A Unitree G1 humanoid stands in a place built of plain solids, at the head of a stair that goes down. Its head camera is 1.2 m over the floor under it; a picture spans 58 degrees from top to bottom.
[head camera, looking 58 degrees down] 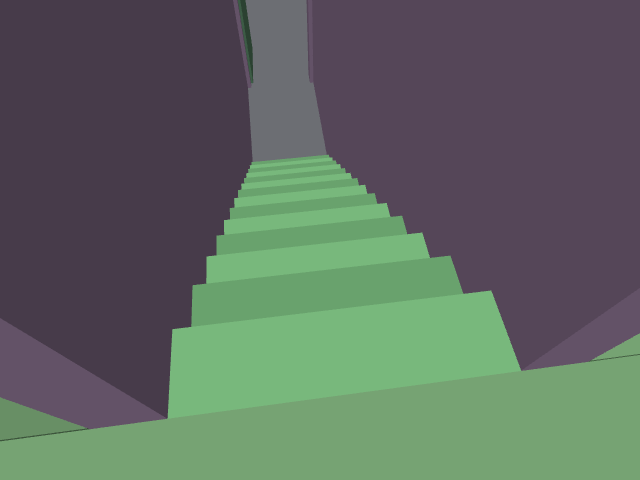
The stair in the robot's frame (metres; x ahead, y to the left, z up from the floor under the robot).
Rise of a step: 0.21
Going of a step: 0.25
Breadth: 0.96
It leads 7 degrees to the left of straight ahead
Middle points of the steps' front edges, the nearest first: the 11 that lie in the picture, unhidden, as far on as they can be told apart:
0.51 -0.05 0.00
0.75 -0.01 -0.21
1.00 0.02 -0.43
1.24 0.05 -0.64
1.49 0.08 -0.86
1.73 0.11 -1.07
1.98 0.14 -1.29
2.22 0.18 -1.50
2.46 0.21 -1.72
2.71 0.24 -1.93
2.95 0.27 -2.15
